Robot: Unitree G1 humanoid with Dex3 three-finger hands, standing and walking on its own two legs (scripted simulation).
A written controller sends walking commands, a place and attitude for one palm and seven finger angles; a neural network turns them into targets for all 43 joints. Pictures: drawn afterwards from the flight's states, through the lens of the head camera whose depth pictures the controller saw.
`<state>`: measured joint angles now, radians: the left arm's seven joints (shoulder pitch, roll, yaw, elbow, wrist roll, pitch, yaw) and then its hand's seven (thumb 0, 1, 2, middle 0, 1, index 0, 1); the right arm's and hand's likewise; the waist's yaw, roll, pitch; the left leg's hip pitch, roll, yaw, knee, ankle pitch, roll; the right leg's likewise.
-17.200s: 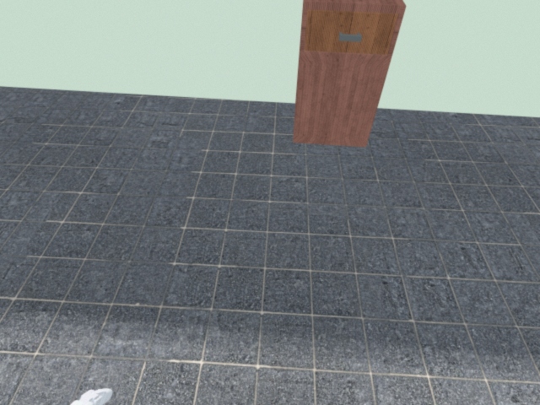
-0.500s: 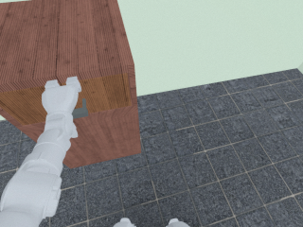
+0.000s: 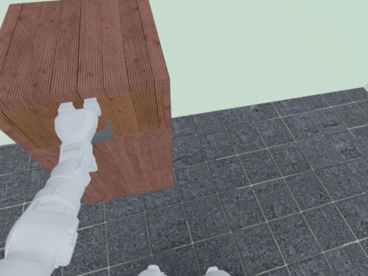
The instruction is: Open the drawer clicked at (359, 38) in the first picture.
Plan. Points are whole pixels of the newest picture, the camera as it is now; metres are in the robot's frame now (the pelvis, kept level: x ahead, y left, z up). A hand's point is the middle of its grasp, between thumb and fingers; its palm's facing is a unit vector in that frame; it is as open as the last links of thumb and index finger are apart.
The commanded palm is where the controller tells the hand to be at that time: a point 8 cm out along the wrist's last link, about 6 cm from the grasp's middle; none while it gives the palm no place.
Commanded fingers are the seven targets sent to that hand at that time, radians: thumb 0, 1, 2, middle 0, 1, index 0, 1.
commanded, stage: move the hooked fingers above the handle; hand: left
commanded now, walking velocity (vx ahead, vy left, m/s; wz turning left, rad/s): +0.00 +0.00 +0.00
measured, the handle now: (93, 130) +0.50 +0.24 -0.06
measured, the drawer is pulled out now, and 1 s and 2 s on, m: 0.00 0.00 0.00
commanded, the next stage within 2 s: lower the fingers behind the handle in 0.04 s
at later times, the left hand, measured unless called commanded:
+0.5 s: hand (90, 139) +0.46 +0.23 -0.04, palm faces -0.01 -0.05 -1.00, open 13.9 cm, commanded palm +0.44 +0.23 +0.03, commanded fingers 0.00 -0.50 0.30 -0.30 -1.20 -0.30 -1.20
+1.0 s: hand (86, 146) +0.45 +0.24 -0.05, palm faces -0.01 -0.01 -1.00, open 13.9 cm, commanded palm +0.43 +0.23 -0.01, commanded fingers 0.00 -0.50 0.30 -0.30 -1.20 -0.30 -1.20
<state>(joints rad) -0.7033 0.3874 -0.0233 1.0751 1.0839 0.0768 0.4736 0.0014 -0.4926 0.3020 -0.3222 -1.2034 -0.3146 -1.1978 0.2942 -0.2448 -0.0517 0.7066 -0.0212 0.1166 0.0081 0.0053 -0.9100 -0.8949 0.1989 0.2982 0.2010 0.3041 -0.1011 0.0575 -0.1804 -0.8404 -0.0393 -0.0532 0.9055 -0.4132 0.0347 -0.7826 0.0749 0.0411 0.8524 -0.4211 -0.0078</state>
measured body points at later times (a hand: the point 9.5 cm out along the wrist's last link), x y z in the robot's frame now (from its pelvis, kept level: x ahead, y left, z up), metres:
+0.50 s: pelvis +0.00 +0.00 -0.02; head +0.11 +0.01 +0.42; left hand +0.45 +0.23 +0.02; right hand +0.02 -0.27 -0.14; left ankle +0.00 +0.09 -0.69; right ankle -0.02 -0.12 -0.69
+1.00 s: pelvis -0.01 +0.00 -0.03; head +0.11 +0.01 +0.40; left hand +0.44 +0.24 +0.00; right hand +0.02 -0.27 -0.16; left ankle +0.00 +0.09 -0.69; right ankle -0.02 -0.12 -0.69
